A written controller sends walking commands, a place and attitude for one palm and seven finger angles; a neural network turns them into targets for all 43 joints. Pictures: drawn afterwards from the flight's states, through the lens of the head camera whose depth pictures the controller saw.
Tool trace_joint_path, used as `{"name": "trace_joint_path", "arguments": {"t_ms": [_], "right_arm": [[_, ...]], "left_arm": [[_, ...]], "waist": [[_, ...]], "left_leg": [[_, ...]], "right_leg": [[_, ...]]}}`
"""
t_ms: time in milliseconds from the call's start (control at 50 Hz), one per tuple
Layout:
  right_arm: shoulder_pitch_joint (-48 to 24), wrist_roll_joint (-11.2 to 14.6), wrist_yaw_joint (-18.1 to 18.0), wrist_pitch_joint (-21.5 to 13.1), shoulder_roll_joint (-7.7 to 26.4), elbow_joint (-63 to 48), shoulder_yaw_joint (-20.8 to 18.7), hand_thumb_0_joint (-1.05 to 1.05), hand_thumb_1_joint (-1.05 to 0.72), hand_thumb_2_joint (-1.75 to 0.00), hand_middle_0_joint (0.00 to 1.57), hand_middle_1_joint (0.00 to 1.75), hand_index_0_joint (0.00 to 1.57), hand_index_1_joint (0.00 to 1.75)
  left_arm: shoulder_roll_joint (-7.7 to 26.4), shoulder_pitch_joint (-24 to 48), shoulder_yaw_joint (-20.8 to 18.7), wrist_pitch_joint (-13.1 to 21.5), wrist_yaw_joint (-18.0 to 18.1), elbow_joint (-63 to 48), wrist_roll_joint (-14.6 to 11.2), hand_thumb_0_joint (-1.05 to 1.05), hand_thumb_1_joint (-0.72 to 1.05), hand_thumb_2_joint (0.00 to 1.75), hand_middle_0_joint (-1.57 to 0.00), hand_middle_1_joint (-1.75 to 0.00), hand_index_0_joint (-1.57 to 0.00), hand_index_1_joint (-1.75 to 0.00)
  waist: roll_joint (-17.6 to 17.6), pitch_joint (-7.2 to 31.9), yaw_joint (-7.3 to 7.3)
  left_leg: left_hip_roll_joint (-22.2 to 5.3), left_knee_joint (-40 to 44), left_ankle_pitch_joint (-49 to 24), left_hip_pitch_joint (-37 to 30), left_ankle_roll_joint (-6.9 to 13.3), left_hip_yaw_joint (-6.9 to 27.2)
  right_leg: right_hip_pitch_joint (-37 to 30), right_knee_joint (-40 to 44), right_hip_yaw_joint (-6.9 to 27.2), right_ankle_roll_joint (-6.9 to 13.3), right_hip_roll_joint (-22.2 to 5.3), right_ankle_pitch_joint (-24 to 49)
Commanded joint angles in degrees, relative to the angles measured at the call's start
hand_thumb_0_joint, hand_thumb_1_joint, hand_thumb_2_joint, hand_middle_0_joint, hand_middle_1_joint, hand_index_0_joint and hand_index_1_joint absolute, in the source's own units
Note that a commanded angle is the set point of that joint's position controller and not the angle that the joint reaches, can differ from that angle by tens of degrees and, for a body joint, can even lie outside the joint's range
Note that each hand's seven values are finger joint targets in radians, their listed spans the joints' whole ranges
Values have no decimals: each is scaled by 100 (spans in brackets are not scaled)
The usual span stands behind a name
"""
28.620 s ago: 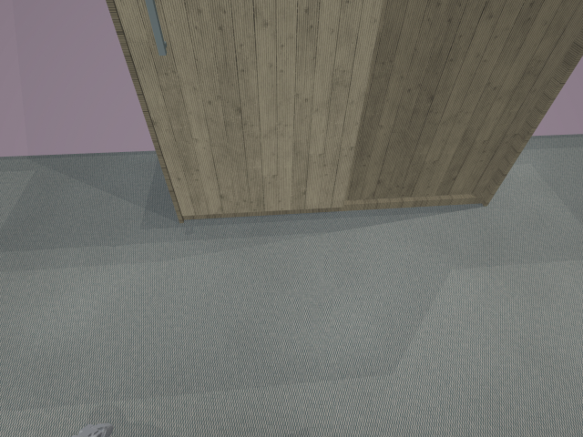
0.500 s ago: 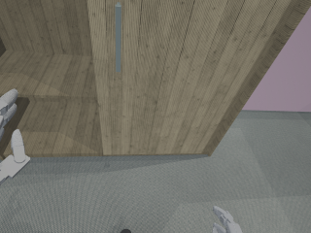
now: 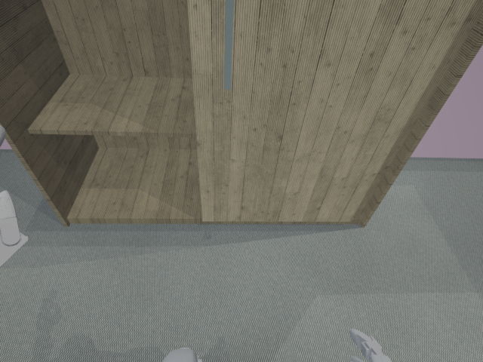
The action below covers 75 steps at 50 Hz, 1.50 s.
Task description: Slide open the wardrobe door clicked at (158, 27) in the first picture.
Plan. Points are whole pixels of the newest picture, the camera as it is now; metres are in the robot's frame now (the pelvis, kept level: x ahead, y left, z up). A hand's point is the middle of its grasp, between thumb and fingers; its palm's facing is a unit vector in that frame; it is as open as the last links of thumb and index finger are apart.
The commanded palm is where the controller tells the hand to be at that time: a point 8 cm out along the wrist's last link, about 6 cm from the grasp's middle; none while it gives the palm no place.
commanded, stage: stop stepping back and stand still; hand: left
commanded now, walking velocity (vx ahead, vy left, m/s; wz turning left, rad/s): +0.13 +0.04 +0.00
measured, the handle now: (228, 41) +0.84 +0.10 +0.16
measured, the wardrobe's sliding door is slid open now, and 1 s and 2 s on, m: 0.64 0.64 0.64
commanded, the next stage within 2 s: let the arm hang, fingers relaxed in 0.92 s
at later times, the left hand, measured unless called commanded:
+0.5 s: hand (29, 211) +0.24 +0.28 +0.18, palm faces +0.44 -0.74 -0.52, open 7.4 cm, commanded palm +0.17 +0.31 +0.20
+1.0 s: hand (42, 204) +0.26 +0.29 +0.17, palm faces +0.41 -0.78 -0.47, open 7.4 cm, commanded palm none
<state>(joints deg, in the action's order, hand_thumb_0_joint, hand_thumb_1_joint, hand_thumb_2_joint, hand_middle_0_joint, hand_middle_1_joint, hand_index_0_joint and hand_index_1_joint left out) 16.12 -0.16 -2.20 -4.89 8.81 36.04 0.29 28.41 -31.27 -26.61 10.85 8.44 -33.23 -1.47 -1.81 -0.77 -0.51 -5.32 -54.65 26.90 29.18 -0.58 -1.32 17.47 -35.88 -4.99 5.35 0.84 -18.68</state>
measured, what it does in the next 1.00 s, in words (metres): steps on the spot: left foot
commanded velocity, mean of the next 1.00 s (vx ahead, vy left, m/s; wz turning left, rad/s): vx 0.01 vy -0.03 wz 0.00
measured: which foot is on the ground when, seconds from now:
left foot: up 0.00-0.16, down 0.18-1.00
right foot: down 0.00-1.00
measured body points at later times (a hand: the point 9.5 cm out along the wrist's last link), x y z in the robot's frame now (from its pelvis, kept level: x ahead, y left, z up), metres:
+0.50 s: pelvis +0.04 +0.01 +0.01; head +0.05 +0.01 +0.46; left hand +0.21 +0.32 +0.21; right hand +0.19 -0.21 -0.09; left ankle +0.05 +0.15 -0.72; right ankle +0.04 -0.08 -0.72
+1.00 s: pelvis +0.06 +0.02 +0.02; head +0.07 +0.03 +0.47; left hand +0.23 +0.32 +0.20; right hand +0.23 -0.22 -0.06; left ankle +0.05 +0.15 -0.72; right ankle +0.04 -0.08 -0.72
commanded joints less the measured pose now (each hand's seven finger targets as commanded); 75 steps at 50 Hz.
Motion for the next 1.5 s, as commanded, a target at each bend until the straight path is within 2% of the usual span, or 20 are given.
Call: {"name": "trace_joint_path", "arguments": {"t_ms": [0,60,120,140,160,180,200,260,340,440,480,600,760,980,1000,1020,1060,1140,1340,1480], "right_arm": [[-641,-35,-130,-351,886,-585,-340,0,-90,-90,20,30,20,30],[-990,-16,-266,-344,873,-582,-256,0,-90,-90,20,30,20,30],[-860,-89,-364,-498,930,-581,-237,0,-90,-90,20,30,20,30],[-789,-74,-380,-547,1043,-652,-282,0,-90,-90,20,30,20,30],[-825,-15,-371,-551,1242,-822,-347,0,-90,-90,20,30,20,30],[-876,-37,-295,-549,1108,-875,-317,0,-90,-90,20,30,20,30],[-896,-13,-178,-572,1062,-731,-337,0,-90,-90,20,30,20,30],[-992,-18,-24,-601,906,-788,-297,0,-90,-90,20,30,20,30],[-717,24,-28,-515,979,-902,-310,0,-90,-90,20,30,20,30],[-619,79,-73,-513,928,-794,-359,0,-90,-90,20,30,20,30],[-729,76,-89,-503,895,-764,-273,0,-90,-90,20,30,20,30],[-926,66,-207,-457,935,-857,-255,0,-90,-90,20,30,20,30],[-772,104,-198,-386,1001,-962,-341,0,-90,-90,20,30,20,30],[-898,54,-282,-378,1020,-963,-265,0,-90,-90,20,30,20,30],[-1322,59,302,-532,2125,216,-490,0,-90,-90,20,30,20,30],[-1008,65,297,-146,1997,123,-540,0,-90,-90,20,30,20,30],[-943,-39,288,100,1789,161,-405,0,-90,-90,20,30,20,30],[-816,-147,261,319,1703,473,-276,0,-90,-90,20,30,20,30],[-503,-180,134,508,1088,1607,-109,0,-90,-90,20,30,20,30],[-1,-124,79,526,985,2089,-168,0,-90,-90,20,30,20,30]], "left_arm": [[528,701,-480,227,193,-26,-71,0,90,90,-20,-30,-20,-30],[306,1395,-61,261,179,-237,-43,0,90,90,-20,-30,-20,-30],[333,1632,78,287,265,-536,20,0,90,90,-20,-30,-20,-30],[417,1676,-8,341,270,-736,-8,0,90,90,-20,-30,-20,-30],[493,1577,-112,384,290,-1054,-29,0,90,90,-20,-30,-20,-30],[695,1685,-272,502,304,-1405,45,0,90,90,-20,-30,-20,-30],[737,1417,-364,519,192,-1108,-1,0,90,90,-20,-30,-20,-30],[789,623,-615,454,187,-1355,48,0,90,90,-20,-30,-20,-30],[604,52,-649,380,198,-684,-35,0,90,90,-20,-30,-20,-30],[486,319,-420,217,161,-80,-133,0,90,90,-20,-30,-20,-30],[482,408,-323,243,197,-306,-123,0,90,90,-20,-30,-20,-30],[654,246,-489,384,228,-906,-39,0,90,90,-20,-30,-20,-30],[564,-334,-583,408,239,-516,-147,0,90,90,-20,-30,-20,-30],[514,254,-305,310,203,-497,-114,0,90,90,-20,-30,-20,-30],[-315,734,2135,-559,-605,3881,304,0,90,90,-20,-30,-20,-30],[-315,835,2021,-954,-781,3991,255,0,90,90,-20,-30,-20,-30],[-470,1224,2132,-996,-861,4592,306,0,90,90,-20,-30,-20,-30],[-328,1794,2311,-976,-853,6090,329,0,90,90,-20,-30,-20,-30],[-816,1639,2468,-1072,-745,8548,244,0,90,90,-20,-30,-20,-30],[-984,1484,2524,-1047,-736,9204,230,0,90,90,-20,-30,-20,-30]], "waist": [[-560,13,114],[-752,-157,134],[57,216,173],[758,185,186],[2194,171,144],[2107,173,68],[1876,140,158],[1795,72,-7],[1146,425,50],[-717,743,134],[-482,776,140],[689,846,13],[563,1075,54],[440,730,30],[561,276,259],[709,657,170],[260,427,58],[-936,536,116],[1175,389,36],[481,75,80]], "left_leg": [[-46,-1440,-52,863,2,203],[-165,427,-217,-507,100,-106],[335,2331,-523,-2059,130,-714],[-93,3003,-5,-2259,331,79],[-1225,3862,66,-2620,742,1927],[-1691,4337,-359,-2306,1026,2696],[-1702,4752,1127,-1466,930,2661],[-1209,4404,612,-923,749,1271],[-771,3449,-292,-584,352,292],[185,1654,-1024,-1104,19,-166],[179,1967,-1245,-1098,35,-42],[-165,2724,-3163,-1601,205,228],[-71,2580,-3493,-1569,68,37],[18,2892,-2375,-1487,126,75],[-190,2093,-3159,-1119,122,185],[-275,2359,-2773,-1293,112,223],[-389,2627,-2113,-693,330,590],[-3,2404,-2209,-1065,288,496],[-13,3260,-1421,-1187,218,424],[-104,3438,-1240,-1286,248,465]], "right_leg": [[93,2504,2844,726,-1825,-2609],[795,2264,1680,470,-1575,-2135],[821,1262,821,172,-1023,-1889],[1046,290,599,-85,-702,-1612],[1738,-1138,105,-466,-168,-1318],[1768,-2027,168,-564,33,-1253],[1312,-2427,543,-559,-132,-1051],[532,-1356,332,-613,-331,-391],[-1128,838,-124,-635,9,142],[-504,1581,1867,16,-1269,1372],[-784,1375,1608,54,-1328,1860],[-926,790,612,-500,-550,2295],[-1256,813,646,-489,-579,3170],[-878,1276,751,-539,-525,2004],[-223,482,298,-442,-1063,2608],[-102,682,594,-407,-1000,1972],[-31,464,338,-450,-698,646],[-177,846,742,-273,-993,1146],[-756,1347,621,-416,-720,488],[-612,1571,532,-433,-709,402]]}}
